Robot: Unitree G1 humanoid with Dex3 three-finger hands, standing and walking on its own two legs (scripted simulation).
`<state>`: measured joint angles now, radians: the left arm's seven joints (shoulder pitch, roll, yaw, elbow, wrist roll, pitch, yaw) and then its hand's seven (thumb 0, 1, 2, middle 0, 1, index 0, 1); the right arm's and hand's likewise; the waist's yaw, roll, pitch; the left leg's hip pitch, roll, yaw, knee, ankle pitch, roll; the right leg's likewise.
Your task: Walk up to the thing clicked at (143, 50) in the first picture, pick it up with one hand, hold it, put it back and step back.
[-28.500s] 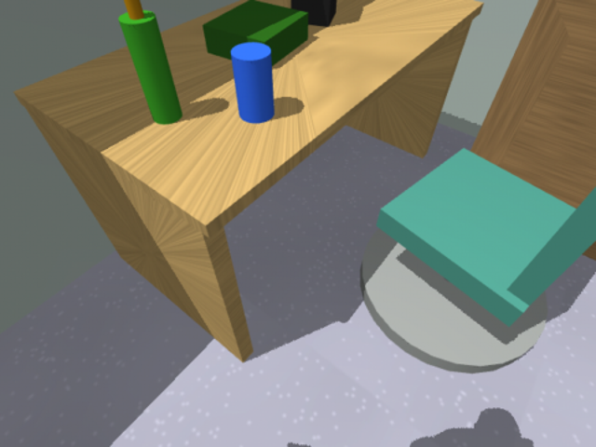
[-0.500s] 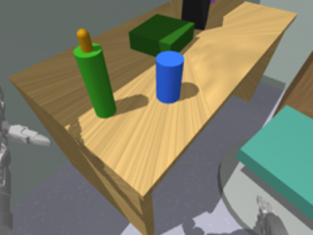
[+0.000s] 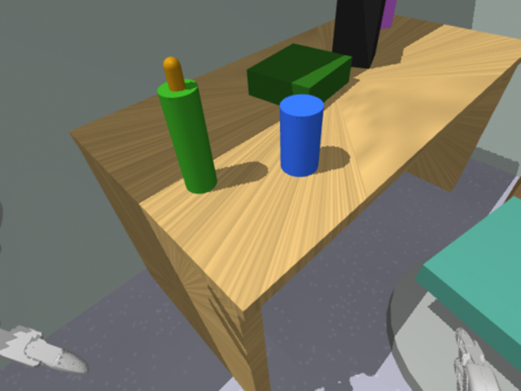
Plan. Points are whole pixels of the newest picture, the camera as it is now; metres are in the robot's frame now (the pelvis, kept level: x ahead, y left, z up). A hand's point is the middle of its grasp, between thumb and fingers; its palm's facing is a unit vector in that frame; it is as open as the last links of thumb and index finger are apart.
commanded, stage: sink last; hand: left
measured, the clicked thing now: (188, 130) +0.54 +0.19 +0.14
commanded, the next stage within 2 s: home in 0.20 s
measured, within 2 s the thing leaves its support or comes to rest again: neither
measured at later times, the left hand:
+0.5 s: hand (34, 303) +0.18 +0.27 +0.16, palm faces +0.40 -0.81 -0.42, open 17.2 cm
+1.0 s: hand (161, 383) +0.16 +0.18 -0.06, palm faces +0.09 -0.98 -0.20, open 17.1 cm
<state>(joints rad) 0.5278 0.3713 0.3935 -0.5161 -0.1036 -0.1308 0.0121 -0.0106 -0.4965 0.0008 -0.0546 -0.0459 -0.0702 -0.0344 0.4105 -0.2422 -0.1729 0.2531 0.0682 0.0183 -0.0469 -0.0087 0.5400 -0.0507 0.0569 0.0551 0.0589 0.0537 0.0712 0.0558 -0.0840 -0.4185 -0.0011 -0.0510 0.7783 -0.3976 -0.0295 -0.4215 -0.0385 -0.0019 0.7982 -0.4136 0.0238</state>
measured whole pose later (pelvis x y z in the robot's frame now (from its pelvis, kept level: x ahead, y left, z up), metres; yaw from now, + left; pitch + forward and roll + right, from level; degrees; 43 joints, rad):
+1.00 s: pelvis -0.01 +0.01 -0.02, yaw -1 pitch +7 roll +0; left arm 0.47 0.19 0.02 0.11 -0.02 -0.08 0.03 -0.01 -0.48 0.09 -0.06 -0.07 -0.06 -0.07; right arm 0.39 -0.19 0.00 0.22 0.02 -0.06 -0.06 0.01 -0.81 -0.85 0.19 0.29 0.20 0.29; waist 0.01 -0.01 -0.07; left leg -0.59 0.00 -0.04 0.91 -0.44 -0.02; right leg -0.58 -0.03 0.01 0.91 -0.44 0.03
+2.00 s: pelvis +0.00 +0.01 -0.03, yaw -2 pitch +10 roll +0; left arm 0.48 0.20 0.00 0.02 -0.03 0.04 0.08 -0.01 -0.53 0.05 -0.05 -0.05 -0.06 -0.05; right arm 0.48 -0.20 0.00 -0.01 0.03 0.12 -0.08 0.01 -0.90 -0.90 0.20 0.30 0.20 0.30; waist 0.00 0.00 -0.13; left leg -0.69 0.01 -0.03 1.02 -0.51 -0.03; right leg -0.69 -0.02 0.03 1.02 -0.50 0.03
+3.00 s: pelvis +0.00 +0.01 -0.03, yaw -1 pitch +9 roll -1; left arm 0.51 0.21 -0.01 -0.02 -0.02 0.10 0.14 -0.01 -0.56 0.04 -0.05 -0.05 -0.05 -0.05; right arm 0.34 -0.22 0.00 0.36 0.04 0.03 -0.12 0.01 -0.90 -0.90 0.20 0.30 0.20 0.30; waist -0.02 0.02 -0.11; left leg -0.67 0.03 -0.05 1.02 -0.51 -0.03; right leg -0.66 -0.01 0.00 0.99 -0.49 0.02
